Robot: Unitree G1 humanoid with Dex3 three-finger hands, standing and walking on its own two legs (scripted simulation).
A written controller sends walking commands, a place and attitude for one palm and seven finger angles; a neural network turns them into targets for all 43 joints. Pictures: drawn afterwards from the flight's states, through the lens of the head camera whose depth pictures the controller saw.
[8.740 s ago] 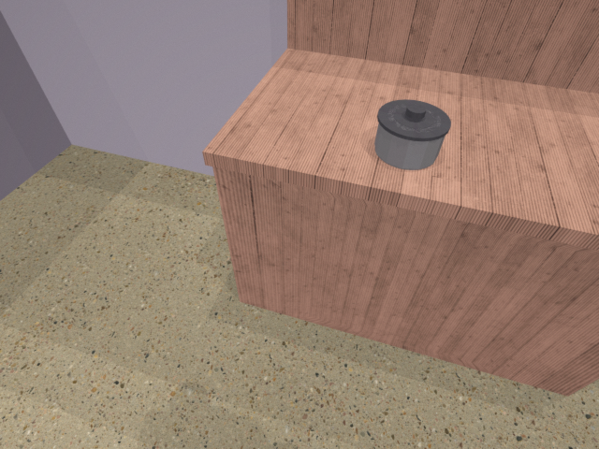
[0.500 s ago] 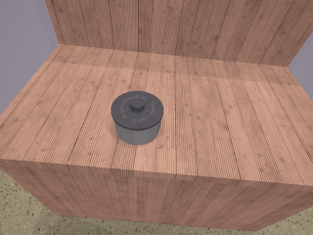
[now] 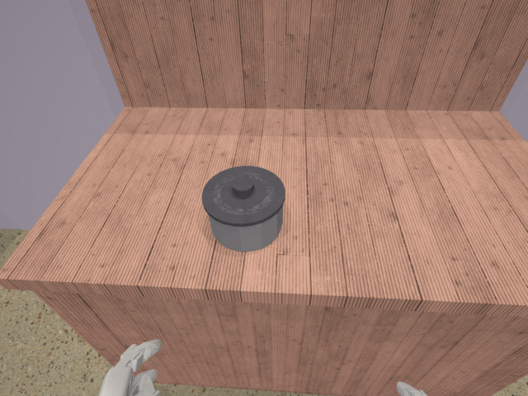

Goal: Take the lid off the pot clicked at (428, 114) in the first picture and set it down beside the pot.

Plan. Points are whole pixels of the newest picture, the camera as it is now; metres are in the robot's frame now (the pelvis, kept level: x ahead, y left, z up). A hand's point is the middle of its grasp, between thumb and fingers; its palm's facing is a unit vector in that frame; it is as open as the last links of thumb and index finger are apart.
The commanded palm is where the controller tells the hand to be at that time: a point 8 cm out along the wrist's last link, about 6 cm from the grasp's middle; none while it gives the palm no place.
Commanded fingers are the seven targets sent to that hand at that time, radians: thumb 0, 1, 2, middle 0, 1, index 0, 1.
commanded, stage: lift the closed hand beside the body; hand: left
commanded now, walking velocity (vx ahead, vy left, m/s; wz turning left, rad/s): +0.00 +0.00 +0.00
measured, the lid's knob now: (242, 186) +0.47 +0.07 +0.07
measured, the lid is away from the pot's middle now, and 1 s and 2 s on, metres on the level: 0.00 0.00 0.00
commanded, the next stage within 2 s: raise the hand higher, near the body in 0.40 s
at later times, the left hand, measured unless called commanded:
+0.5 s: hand out of the picture +0.10 +0.18 +0.00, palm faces +0.27 -0.90 -0.35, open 3.1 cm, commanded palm +0.06 +0.22 +0.04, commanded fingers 0.00 0.90 0.90 -1.30 -1.50 -1.30 -1.50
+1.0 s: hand (127, 369) +0.15 +0.18 +0.06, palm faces +0.29 -0.86 -0.41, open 3.1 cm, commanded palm +0.10 +0.22 +0.10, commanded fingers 0.00 0.90 0.90 -1.30 -1.50 -1.30 -1.50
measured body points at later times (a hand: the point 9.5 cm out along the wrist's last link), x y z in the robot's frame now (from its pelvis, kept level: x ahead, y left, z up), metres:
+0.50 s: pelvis -0.02 -0.05 +0.00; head -0.02 -0.06 +0.45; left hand +0.09 +0.23 +0.02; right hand +0.16 -0.26 -0.08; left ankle +0.03 +0.05 -0.74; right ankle -0.04 -0.15 -0.74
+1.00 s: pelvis +0.02 -0.06 +0.01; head +0.01 -0.07 +0.46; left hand +0.13 +0.22 +0.09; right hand +0.22 -0.28 -0.07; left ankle +0.03 +0.05 -0.74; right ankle -0.04 -0.15 -0.74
